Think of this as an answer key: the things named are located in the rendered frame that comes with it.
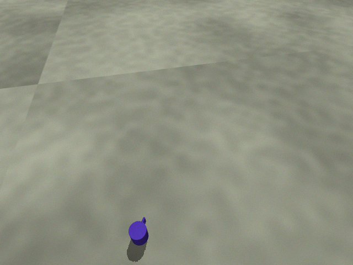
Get mug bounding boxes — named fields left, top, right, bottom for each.
left=129, top=217, right=148, bottom=246

